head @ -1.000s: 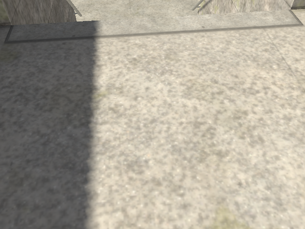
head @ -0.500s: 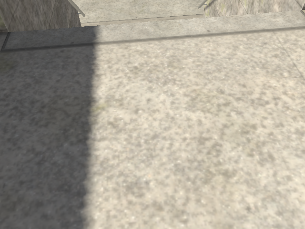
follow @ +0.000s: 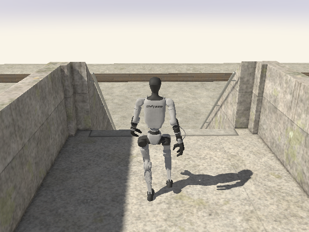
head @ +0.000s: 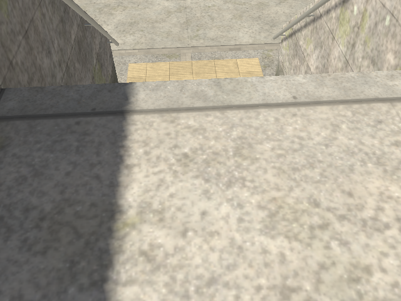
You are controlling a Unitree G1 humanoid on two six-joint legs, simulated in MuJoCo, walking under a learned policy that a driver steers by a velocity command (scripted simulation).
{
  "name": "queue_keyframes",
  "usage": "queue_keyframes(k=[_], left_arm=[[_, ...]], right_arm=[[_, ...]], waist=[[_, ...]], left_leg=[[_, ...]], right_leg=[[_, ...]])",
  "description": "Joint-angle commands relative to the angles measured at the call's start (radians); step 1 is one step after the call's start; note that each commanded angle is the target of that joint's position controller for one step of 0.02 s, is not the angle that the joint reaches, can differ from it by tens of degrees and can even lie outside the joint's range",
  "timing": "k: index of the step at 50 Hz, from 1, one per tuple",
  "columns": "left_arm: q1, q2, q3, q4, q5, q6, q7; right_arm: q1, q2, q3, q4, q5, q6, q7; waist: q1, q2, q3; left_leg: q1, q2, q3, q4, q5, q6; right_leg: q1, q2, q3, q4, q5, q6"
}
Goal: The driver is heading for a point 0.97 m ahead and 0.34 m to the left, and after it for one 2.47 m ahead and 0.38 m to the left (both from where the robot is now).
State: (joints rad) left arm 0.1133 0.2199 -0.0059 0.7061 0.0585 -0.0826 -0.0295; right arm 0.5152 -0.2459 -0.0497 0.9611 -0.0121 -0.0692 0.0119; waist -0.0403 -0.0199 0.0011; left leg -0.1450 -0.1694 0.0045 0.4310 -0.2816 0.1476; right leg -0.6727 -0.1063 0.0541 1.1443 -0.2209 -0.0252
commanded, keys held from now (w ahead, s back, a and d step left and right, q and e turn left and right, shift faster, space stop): w+q+shift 0.94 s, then e+shift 0.06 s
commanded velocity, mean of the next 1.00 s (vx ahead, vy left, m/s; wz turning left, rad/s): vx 0.99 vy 0.00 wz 0.88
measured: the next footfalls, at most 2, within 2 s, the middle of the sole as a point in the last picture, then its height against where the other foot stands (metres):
right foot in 0.22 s outside the picture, level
left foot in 0.68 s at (148, 246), level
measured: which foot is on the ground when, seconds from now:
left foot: down 0.00-0.22, up 0.24-0.66, down 0.68-1.00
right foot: up 0.00-0.20, down 0.22-0.68, up 0.70-1.00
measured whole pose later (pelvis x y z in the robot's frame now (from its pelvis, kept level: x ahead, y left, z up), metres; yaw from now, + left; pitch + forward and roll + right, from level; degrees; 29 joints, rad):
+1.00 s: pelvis +0.82 +0.25 +0.00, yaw +52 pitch +2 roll +0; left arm 0.00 0.26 -0.01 0.58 0.05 -0.06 -0.02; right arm 0.46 -0.31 -0.07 0.83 0.00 -0.07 0.01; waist -0.11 -0.01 0.05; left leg 0.03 -0.20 -0.21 0.32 -0.34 0.17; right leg -0.73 -0.12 0.06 0.69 0.04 0.04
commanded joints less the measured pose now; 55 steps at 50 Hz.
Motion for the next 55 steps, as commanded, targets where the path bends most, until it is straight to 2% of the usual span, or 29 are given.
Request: queue_keyframes(k=[1,4,7,9,10,11,12,13,14,15,16,17,20,24,27,29,31,33,34,35,36,38,41,44,47,51,53,54,55], left_arm=[[-0.092,0.081,0.003,-0.099,-0.01,0.0,-0.01],[-0.191,0.067,-0.005,-0.123,-0.03,-0.002,-0.018],[-0.241,0.1,0.004,-0.151,-0.032,-0.003,-0.004],[-0.101,0.161,0.031,-0.118,-0.031,-0.011,0.016],[0.065,0.198,0.05,-0.077,-0.035,-0.018,0.031],[0.277,0.261,0.076,-0.037,-0.019,-0.02,0.056],[0.422,0.329,0.097,-0.018,0.026,-0.02,0.071],[0.335,0.361,0.11,-0.02,0.024,-0.014,0.054],[0.218,0.234,0.095,-0.043,0.012,-0.009,0.045],[0.172,0.162,0.077,-0.036,0.0,-0.01,0.04],[0.172,0.139,0.072,-0.014,0.005,-0.011,0.036],[0.202,0.122,0.065,0.021,0.0,-0.016,0.039],[0.253,0.083,0.056,0.094,-0.036,-0.042,0.02],[0.205,0.115,0.059,0.111,-0.034,-0.063,0.019],[0.252,0.173,0.066,0.135,-0.031,-0.063,0.028],[0.309,0.212,0.071,0.142,-0.03,-0.05,0.04],[0.31,0.278,0.087,0.133,-0.026,-0.019,0.058],[0.229,0.313,0.1,0.091,-0.017,0.015,0.059],[0.203,0.28,0.103,0.08,-0.019,0.019,0.047],[0.306,0.14,0.064,-0.017,-0.013,0.002,0.028],[0.21,0.193,0.062,-0.085,-0.029,-0.026,0.029],[0.122,0.195,0.05,-0.097,-0.024,-0.045,0.033],[0.162,0.173,0.041,-0.07,0.022,0.017,0.033],[-0.01,0.13,0.025,-0.146,0.007,0.036,0.02],[-0.124,0.106,0.01,-0.183,-0.019,0.031,0.008],[-0.132,0.095,0.005,-0.165,-0.006,0.0,0.009],[0.005,0.156,0.032,-0.115,-0.004,-0.012,0.025],[0.169,0.181,0.045,-0.062,-0.011,-0.022,0.031],[0.322,0.226,0.059,-0.012,-0.014,-0.031,0.039]], right_arm=[[-0.123,-0.118,-0.023,-0.117,0.012,-0.045,0.001],[-0.064,-0.167,-0.044,-0.12,0.026,-0.051,0.008],[-0.02,-0.178,-0.049,-0.112,0.021,-0.039,-0.001],[-0.028,-0.224,-0.059,-0.114,0.012,-0.032,-0.01],[-0.062,-0.259,-0.067,-0.121,0.008,-0.03,-0.007],[-0.11,-0.223,-0.06,-0.144,0.004,-0.036,-0.001],[-0.087,-0.046,-0.019,-0.186,0.019,-0.045,-0.004],[-0.018,-0.059,-0.006,-0.24,0.06,-0.039,-0.005],[-0.128,-0.128,-0.015,-0.213,0.031,-0.018,-0.014],[-0.198,-0.136,-0.019,-0.218,0.012,-0.009,-0.002],[-0.234,-0.124,-0.019,-0.222,0.003,0.001,0.011],[-0.261,-0.098,-0.015,-0.241,-0.014,0.015,0.026],[-0.338,-0.042,0.004,-0.306,-0.022,0.055,0.051],[-0.464,-0.063,0.018,-0.386,-0.018,0.06,0.072],[-0.569,-0.069,0.029,-0.416,-0.019,0.059,0.091],[-0.573,-0.085,0.027,-0.402,-0.019,0.054,0.09],[-0.437,-0.129,0.011,-0.361,-0.014,0.048,0.076],[-0.045,-0.211,-0.037,-0.239,-0.012,0.041,0.045],[-0.026,-0.265,-0.079,-0.215,0.021,0.056,0.017],[-0.175,-0.38,-0.087,-0.264,-0.016,0.07,0.01],[-0.1,-0.385,-0.098,-0.297,-0.021,0.081,0.002],[-0.128,-0.282,-0.08,-0.245,-0.007,0.057,-0.016],[-0.21,-0.213,-0.049,-0.255,0.003,0.012,-0.021],[-0.193,-0.211,-0.048,-0.247,0.006,-0.013,-0.01],[-0.152,-0.224,-0.058,-0.234,0.011,-0.016,0.003],[-0.018,-0.184,-0.041,-0.152,0.025,-0.021,-0.01],[-0.026,-0.227,-0.046,-0.137,0.002,-0.026,-0.023],[-0.085,-0.249,-0.051,-0.145,-0.002,-0.025,-0.027],[-0.121,-0.223,-0.046,-0.16,-0.004,-0.025,-0.03]], waist=[[0.058,0.019,0.177],[-0.002,0.027,0.127],[-0.035,0.055,0.085],[0.027,0.074,-0.04],[0.117,0.073,-0.138],[0.216,0.063,-0.25],[0.21,-0.157,-0.38],[0.12,-0.397,-0.471],[0.126,-0.193,-0.277],[0.121,-0.075,-0.155],[0.106,-0.013,-0.099],[0.088,-0.019,-0.052],[0.048,-0.066,0.018],[0.002,-0.057,0.096],[0.019,-0.021,0.154],[0.015,-0.026,0.126],[-0.075,-0.081,0.021],[-0.243,-0.075,-0.16],[-0.23,0.085,-0.166],[-0.01,0.277,-0.179],[-0.098,0.147,-0.332],[-0.015,-0.039,-0.041],[0.093,-0.076,0.038],[0.064,-0.043,0.102],[0.007,0.017,0.086],[-0.069,0.034,0.047],[-0.003,0.089,-0.026],[0.099,0.101,-0.081],[0.174,0.084,-0.147]], left_leg=[[-0.333,0.225,-0.319,-0.385,0.028,0.143],[-0.236,0.214,-0.294,-0.361,0.277,0.098],[0.016,0.243,-0.32,-0.239,0.531,0.068],[0.11,0.241,-0.316,-0.001,0.833,0.026],[0.058,0.216,-0.301,0.208,0.832,0.009],[-0.118,0.175,-0.285,0.473,0.648,0.001],[-0.394,0.093,-0.2,0.817,-0.047,-0.001],[-0.588,0.075,-0.139,1.001,-0.19,-0.008],[-0.656,0.162,-0.115,1.02,-0.064,0.0],[-0.645,0.195,-0.097,0.966,0.01,-0.008],[-0.614,0.221,-0.093,0.933,0.024,-0.018],[-0.605,0.245,-0.094,0.914,0.022,-0.023],[-0.665,0.287,-0.072,0.893,0.044,-0.032],[-0.639,0.28,-0.011,0.7,0.247,-0.033],[-0.526,0.244,0.109,0.44,0.321,0.007],[-0.428,0.16,0.195,0.363,0.295,0.04],[-0.266,0.093,0.205,0.336,0.206,0.069],[0.179,0.048,0.123,0.271,0.103,0.121],[0.384,0.093,-0.019,0.194,0.018,0.14],[0.542,0.336,-0.519,0.131,0.139,0.269],[0.617,0.419,-0.791,-0.078,-0.081,0.371],[0.285,0.387,-0.714,-0.204,-0.078,0.277],[-0.069,0.259,-0.499,-0.213,0.101,0.232],[-0.24,0.179,-0.413,-0.266,0.158,0.208],[-0.22,0.136,-0.379,-0.24,0.32,0.144],[0.038,0.173,-0.303,-0.14,0.784,0.051],[0.184,0.2,-0.295,0.028,1.017,-0.004],[0.196,0.186,-0.251,0.214,1.053,-0.033],[0.1,0.136,-0.21,0.449,0.854,-0.057]], right_leg=[[0.101,-0.016,-0.038,-0.27,0.207,0.054],[0.238,0.049,-0.073,-0.473,0.381,0.053],[0.222,0.084,-0.065,-0.604,0.319,0.035],[0.406,0.14,-0.067,-0.645,0.161,0.014],[0.606,0.129,-0.065,-0.652,0.112,0.0],[0.874,0.012,0.023,-0.596,-0.032,-0.021],[1.133,-0.287,0.381,-0.635,-0.374,-0.057],[1.158,-0.409,0.857,-0.86,-0.539,-0.148],[0.998,-0.33,0.701,-0.888,-0.62,-0.13],[0.855,-0.283,0.504,-0.876,-0.427,-0.114],[0.759,-0.247,0.375,-0.887,-0.241,-0.097],[0.692,-0.212,0.263,-0.9,-0.131,-0.083],[0.628,-0.193,0.065,-0.937,0.088,-0.05],[0.538,-0.134,-0.189,-1.013,0.314,-0.024],[0.556,-0.11,-0.311,-1.053,0.479,-0.005],[0.656,-0.105,-0.357,-0.953,0.925,0.013],[0.732,-0.142,-0.352,-0.718,1.243,0.017],[0.575,-0.168,-0.307,-0.202,1.19,-0.011],[0.321,0.005,-0.299,0.201,0.398,0.017],[-0.087,0.116,-0.213,0.538,-0.286,0.069],[-0.203,0.119,-0.004,0.574,-0.235,0.063],[-0.194,0.015,0.027,0.325,-0.15,0.055],[0.012,-0.039,0.02,0.135,-0.203,0.093],[0.075,-0.038,-0.032,-0.125,-0.048,0.116],[0.173,0.017,-0.048,-0.377,0.251,0.094],[0.26,0.1,-0.117,-0.616,0.434,0.004],[0.358,0.161,-0.119,-0.658,0.349,-0.036],[0.483,0.152,-0.112,-0.718,0.398,-0.051],[0.663,0.062,-0.051,-0.703,0.548,-0.069]])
